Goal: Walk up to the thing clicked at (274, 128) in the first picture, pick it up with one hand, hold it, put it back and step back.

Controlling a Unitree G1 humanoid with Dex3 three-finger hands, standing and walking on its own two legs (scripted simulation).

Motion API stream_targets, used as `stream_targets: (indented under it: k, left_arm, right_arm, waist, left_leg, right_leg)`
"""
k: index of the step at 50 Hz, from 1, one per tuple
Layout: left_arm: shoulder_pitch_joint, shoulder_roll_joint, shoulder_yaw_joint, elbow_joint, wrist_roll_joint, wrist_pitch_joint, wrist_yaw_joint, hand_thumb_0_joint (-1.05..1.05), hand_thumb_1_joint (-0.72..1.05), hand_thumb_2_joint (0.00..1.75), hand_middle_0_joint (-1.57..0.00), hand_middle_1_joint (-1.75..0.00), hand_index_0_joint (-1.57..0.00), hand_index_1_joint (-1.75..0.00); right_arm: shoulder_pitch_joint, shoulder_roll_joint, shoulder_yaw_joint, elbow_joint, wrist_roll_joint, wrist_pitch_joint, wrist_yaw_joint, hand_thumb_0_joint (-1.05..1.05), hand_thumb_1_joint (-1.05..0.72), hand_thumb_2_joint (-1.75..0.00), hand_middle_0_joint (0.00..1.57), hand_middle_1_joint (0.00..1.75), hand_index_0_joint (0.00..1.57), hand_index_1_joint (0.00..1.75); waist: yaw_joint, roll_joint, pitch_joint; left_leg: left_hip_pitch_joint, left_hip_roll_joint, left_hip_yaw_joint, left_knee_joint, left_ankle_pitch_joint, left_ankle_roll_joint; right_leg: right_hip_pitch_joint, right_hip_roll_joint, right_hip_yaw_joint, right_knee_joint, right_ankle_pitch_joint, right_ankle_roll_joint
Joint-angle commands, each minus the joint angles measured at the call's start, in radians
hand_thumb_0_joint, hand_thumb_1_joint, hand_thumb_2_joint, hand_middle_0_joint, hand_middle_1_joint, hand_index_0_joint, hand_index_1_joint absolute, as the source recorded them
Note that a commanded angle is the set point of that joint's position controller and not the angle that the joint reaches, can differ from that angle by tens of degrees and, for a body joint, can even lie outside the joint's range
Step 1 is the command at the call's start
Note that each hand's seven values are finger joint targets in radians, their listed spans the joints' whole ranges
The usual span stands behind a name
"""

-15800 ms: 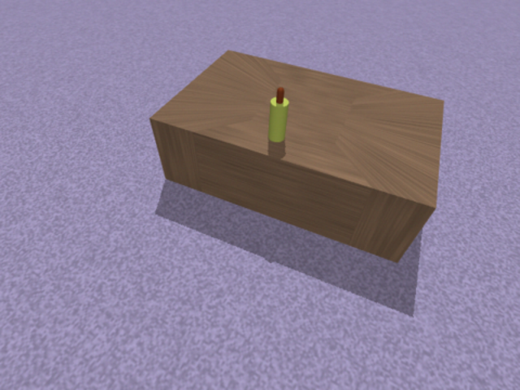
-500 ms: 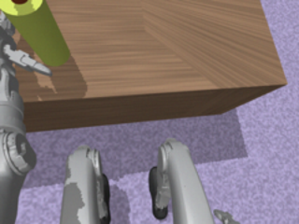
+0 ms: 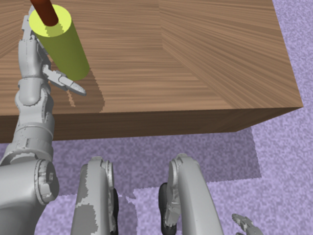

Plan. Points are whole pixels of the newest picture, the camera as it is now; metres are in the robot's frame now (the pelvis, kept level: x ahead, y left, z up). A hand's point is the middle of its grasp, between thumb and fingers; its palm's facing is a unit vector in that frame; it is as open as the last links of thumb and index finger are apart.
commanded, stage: close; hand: left
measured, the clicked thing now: (60, 40) +0.53 +0.20 +0.03
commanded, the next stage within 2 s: settle in 0.82 s
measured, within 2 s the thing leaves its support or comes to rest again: leaves its support in 1.46 s
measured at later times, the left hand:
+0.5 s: hand (64, 57) +0.51 +0.20 +0.00, palm faces +0.13 -0.99 -0.03, open 12.5 cm
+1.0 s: hand (62, 52) +0.52 +0.20 +0.00, palm faces +0.13 -0.99 -0.03, open 9.9 cm
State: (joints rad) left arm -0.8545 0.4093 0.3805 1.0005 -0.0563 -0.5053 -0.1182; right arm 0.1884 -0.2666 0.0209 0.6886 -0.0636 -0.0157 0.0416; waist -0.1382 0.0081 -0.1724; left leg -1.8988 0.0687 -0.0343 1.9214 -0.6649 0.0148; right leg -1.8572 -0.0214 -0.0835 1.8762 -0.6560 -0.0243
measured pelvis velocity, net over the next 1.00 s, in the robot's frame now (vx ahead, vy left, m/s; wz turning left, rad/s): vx -0.01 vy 0.00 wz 0.01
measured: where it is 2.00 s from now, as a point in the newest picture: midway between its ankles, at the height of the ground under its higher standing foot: (139, 221)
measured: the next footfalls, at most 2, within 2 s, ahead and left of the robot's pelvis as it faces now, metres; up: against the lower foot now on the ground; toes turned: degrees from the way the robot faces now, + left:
none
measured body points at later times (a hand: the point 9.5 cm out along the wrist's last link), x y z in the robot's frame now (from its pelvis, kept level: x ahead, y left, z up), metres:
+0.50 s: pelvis +0.00 +0.00 +0.00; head +0.21 +0.04 +0.40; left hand +0.49 +0.25 +0.00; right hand +0.09 -0.26 -0.13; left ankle +0.07 +0.12 -0.45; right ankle +0.08 -0.11 -0.45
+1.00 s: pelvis -0.01 +0.00 -0.02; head +0.20 +0.03 +0.37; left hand +0.51 +0.25 +0.00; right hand +0.09 -0.27 -0.15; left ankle +0.07 +0.12 -0.45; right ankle +0.08 -0.11 -0.45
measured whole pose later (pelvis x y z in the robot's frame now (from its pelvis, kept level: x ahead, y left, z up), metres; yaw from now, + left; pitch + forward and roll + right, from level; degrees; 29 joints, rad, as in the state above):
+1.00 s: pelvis -0.01 +0.00 -0.02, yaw +1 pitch +36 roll -3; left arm -0.94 0.43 0.37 1.05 -0.07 -0.54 -0.12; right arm 0.19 -0.27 0.01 0.65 -0.06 0.02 0.07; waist -0.13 0.01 -0.17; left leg -1.96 0.06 -0.02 2.00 -0.67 0.02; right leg -1.93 -0.03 -0.07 1.97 -0.67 -0.02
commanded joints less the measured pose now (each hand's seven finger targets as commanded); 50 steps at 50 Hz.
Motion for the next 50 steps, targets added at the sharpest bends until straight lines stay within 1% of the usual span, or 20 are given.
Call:
stream_targets:
  k: [1,2,4,6,7,8,11,15,17,21,22,25,32,33,37,39,43,46,48,50]
  left_arm:
    - [-0.4,0.181,-0.01,-0.197,-0.008,-0.086,0.005,0.0,-0.49,0.15,-0.29,-0.25,-0.3,-0.23]
    - [-0.401,0.204,0.006,-0.22,-0.009,-0.09,0.011,0.0,-0.48,0.17,-0.3,-0.25,-0.31,-0.24]
    - [-0.369,0.187,0.013,-0.204,-0.013,-0.088,0.012,0.0,-0.46,0.2,-0.35,-0.3,-0.36,-0.29]
    - [-0.357,0.167,0.0,-0.195,-0.018,-0.086,0.008,0.0,-0.45,0.22,-0.39,-0.33,-0.4,-0.32]
    - [-0.341,0.143,-0.014,-0.162,-0.018,-0.083,0.005,0.0,-0.45,0.21,-0.39,-0.32,-0.4,-0.31]
    - [-0.337,0.139,-0.01,-0.171,-0.023,-0.084,0.005,0.0,-0.43,0.22,-0.4,-0.33,-0.41,-0.32]
    - [-0.342,0.156,-0.001,-0.2,-0.026,-0.091,0.003,0.0,-0.37,0.26,-0.45,-0.38,-0.46,-0.37]
    - [-0.325,0.114,-0.038,-0.188,-0.017,-0.099,0.002,0.0,-0.26,0.36,-0.55,-0.48,-0.56,-0.46]
    - [-0.334,0.12,-0.032,-0.203,-0.019,-0.103,0.008,0.0,-0.24,0.4,-0.59,-0.52,-0.6,-0.5]
    - [-0.304,0.084,-0.056,-0.172,-0.01,-0.106,0.017,0.0,-0.13,0.47,-0.67,-0.59,-0.68,-0.58]
    - [-0.297,0.095,-0.045,-0.162,-0.007,-0.105,0.022,0.0,-0.11,0.49,-0.69,-0.6,-0.7,-0.59]
    - [-0.302,0.087,-0.057,-0.153,0.0,-0.105,0.023,0.0,-0.05,0.55,-0.76,-0.68,-0.77,-0.66]
    - [-0.294,0.106,-0.05,-0.125,0.003,-0.093,0.018,0.0,0.14,0.75,-0.97,-0.88,-0.98,-0.87]
    - [-0.278,0.088,-0.06,-0.098,0.005,-0.088,0.013,0.0,0.17,0.78,-0.99,-0.92,-1.0,-0.91]
    - [-0.275,0.097,-0.047,-0.087,0.009,-0.08,0.006,0.0,0.27,0.95,-1.16,-1.1,-1.17,-1.09]
    - [-0.29,0.084,-0.061,-0.083,0.007,-0.077,0.006,0.0,0.27,0.99,-1.2,-1.15,-1.21,-1.14]
    - [-0.287,0.1,-0.029,-0.058,-0.004,-0.07,0.006,0.0,0.28,1.06,-1.25,-1.21,-1.26,-1.2]
    - [-0.287,0.092,-0.031,-0.023,-0.004,-0.061,-0.01,0.0,0.28,1.09,-1.27,-1.25,-1.29,-1.24]
    - [-0.305,0.122,-0.023,-0.041,0.006,-0.058,-0.011,0.0,0.32,1.15,-1.23,-1.27,-1.24,-1.27]
    - [-0.305,0.111,-0.038,-0.062,0.015,-0.049,-0.015,0.0,0.31,1.16,-1.24,-1.28,-1.25,-1.28]
  right_arm:
    - [0.182,-0.177,-0.061,-0.017,-0.005,-0.003,-0.009,0.0,-0.92,-0.9,0.2,0.3,0.2,0.3]
    - [0.18,-0.177,-0.063,-0.023,-0.004,-0.002,-0.009,0.0,-0.92,-0.9,0.2,0.3,0.2,0.3]
    - [0.18,-0.177,-0.063,-0.023,-0.003,0.002,-0.006,0.0,-0.92,-0.9,0.2,0.3,0.2,0.3]
    - [0.167,-0.172,-0.065,-0.034,0.0,0.003,-0.006,0.0,-0.92,-0.9,0.2,0.3,0.2,0.3]
    - [0.163,-0.17,-0.066,-0.034,0.003,0.002,-0.006,0.0,-0.92,-0.9,0.2,0.3,0.2,0.3]
    - [0.159,-0.171,-0.068,-0.036,0.003,0.001,-0.007,0.0,-0.92,-0.9,0.2,0.3,0.2,0.3]
    - [0.159,-0.175,-0.07,-0.041,0.004,0.002,-0.007,0.0,-0.92,-0.9,0.2,0.3,0.2,0.3]
    - [0.16,-0.168,-0.069,-0.035,0.0,0.001,-0.002,0.0,-0.92,-0.9,0.2,0.3,0.2,0.3]
    - [0.156,-0.169,-0.07,-0.032,0.0,0.001,-0.002,0.0,-0.91,-0.9,0.2,0.3,0.2,0.3]
    - [0.154,-0.167,-0.071,-0.035,-0.002,0.004,0.002,0.0,-0.91,-0.9,0.2,0.3,0.2,0.3]
    - [0.151,-0.17,-0.072,-0.036,-0.001,0.006,0.002,0.0,-0.91,-0.9,0.2,0.3,0.2,0.3]
    - [0.149,-0.172,-0.077,-0.041,-0.001,0.009,0.002,0.0,-0.9,-0.89,0.2,0.3,0.2,0.3]
    - [0.161,-0.184,-0.082,-0.05,0.002,0.014,0.005,0.0,-0.9,-0.89,0.2,0.3,0.2,0.3]
    - [0.166,-0.185,-0.081,-0.048,0.0,0.016,0.006,0.0,-0.9,-0.89,0.2,0.3,0.2,0.3]
    - [0.166,-0.195,-0.082,-0.057,0.001,0.02,0.009,0.0,-0.9,-0.89,0.2,0.3,0.2,0.3]
    - [0.163,-0.194,-0.088,-0.061,0.004,0.021,0.01,0.0,-0.89,-0.89,0.2,0.3,0.2,0.3]
    - [0.175,-0.191,-0.082,-0.073,0.005,0.02,0.013,0.0,-0.89,-0.89,0.2,0.3,0.2,0.3]
    - [0.178,-0.197,-0.083,-0.074,0.005,0.023,0.011,0.0,-0.89,-0.89,0.2,0.3,0.2,0.3]
    - [0.178,-0.199,-0.082,-0.077,0.005,0.024,0.012,0.0,-0.89,-0.89,0.2,0.3,0.2,0.3]
    - [0.174,-0.196,-0.083,-0.089,0.006,0.028,0.013,0.0,-0.89,-0.89,0.2,0.3,0.2,0.3]
  waist:
    - [-0.014,0.187,-0.692]
    - [-0.009,0.163,-0.687]
    - [0.003,0.155,-0.686]
    - [-0.005,0.113,-0.669]
    - [-0.024,0.091,-0.636]
    - [-0.019,0.077,-0.628]
    - [-0.004,0.081,-0.657]
    - [-0.014,0.095,-0.669]
    - [-0.003,0.13,-0.652]
    - [-0.006,0.137,-0.632]
    - [-0.002,0.134,-0.613]
    - [-0.012,0.129,-0.59]
    - [-0.012,0.108,-0.618]
    - [-0.017,0.108,-0.624]
    - [-0.011,0.132,-0.593]
    - [-0.021,0.107,-0.587]
    - [-0.017,0.07,-0.575]
    - [-0.034,0.061,-0.565]
    - [-0.022,0.085,-0.586]
    - [-0.017,0.104,-0.616]
  left_leg:
    - [0.542,-0.026,-0.035,-0.202,0.284,0.012]
    - [0.499,-0.028,-0.028,-0.2,0.265,0.016]
    - [0.506,-0.029,-0.032,-0.209,0.269,0.013]
    - [0.454,-0.031,-0.023,-0.206,0.226,0.02]
    - [0.431,-0.031,-0.025,-0.205,0.212,0.022]
    - [0.413,-0.032,-0.024,-0.203,0.199,0.023]
    - [0.442,-0.031,-0.024,-0.196,0.231,0.024]
    - [0.462,-0.032,-0.022,-0.184,0.284,0.023]
    - [0.484,-0.033,-0.028,-0.196,0.267,0.017]
    - [0.499,-0.032,-0.034,-0.203,0.262,0.012]
    - [0.486,-0.031,-0.041,-0.21,0.236,0.01]
    - [0.457,-0.032,-0.041,-0.218,0.173,0.01]
    - [0.449,-0.034,-0.035,-0.192,0.231,0.014]
    - [0.454,-0.034,-0.037,-0.183,0.252,0.013]
    - [0.467,-0.031,-0.056,-0.193,0.235,0.004]
    - [0.439,-0.033,-0.048,-0.183,0.212,0.01]
    - [0.359,-0.04,-0.026,-0.162,0.2,0.017]
    - [0.346,-0.041,-0.02,-0.139,0.201,0.021]
    - [0.369,-0.04,-0.023,-0.139,0.211,0.018]
    - [0.41,-0.039,-0.03,-0.154,0.207,0.015]
  right_leg:
    - [0.343,0.037,0.043,-0.215,0.274,-0.023]
    - [0.371,0.039,0.051,-0.225,0.267,-0.018]
    - [0.37,0.037,0.045,-0.217,0.269,-0.022]
    - [0.398,0.038,0.056,-0.24,0.246,-0.015]
    - [0.397,0.037,0.056,-0.246,0.24,-0.011]
    - [0.395,0.037,0.059,-0.248,0.233,-0.011]
    - [0.397,0.039,0.059,-0.238,0.255,-0.013]
    - [0.403,0.04,0.055,-0.226,0.308,-0.015]
    - [0.357,0.039,0.047,-0.216,0.277,-0.022]
    - [0.318,0.039,0.038,-0.208,0.259,-0.026]
    - [0.301,0.039,0.035,-0.203,0.235,-0.027]
    - [0.289,0.035,0.033,-0.204,0.196,-0.025]
    - [0.304,0.036,0.031,-0.184,0.239,-0.023]
    - [0.305,0.033,0.03,-0.174,0.261,-0.024]
    - [0.234,0.028,0.022,-0.147,0.229,-0.03]
    - [0.245,0.032,0.024,-0.155,0.221,-0.026]
    - [0.291,0.032,0.028,-0.155,0.227,-0.021]
    - [0.275,0.03,0.031,-0.151,0.229,-0.018]
    - [0.267,0.028,0.032,-0.137,0.232,-0.021]
    - [0.267,0.026,0.03,-0.139,0.222,-0.023]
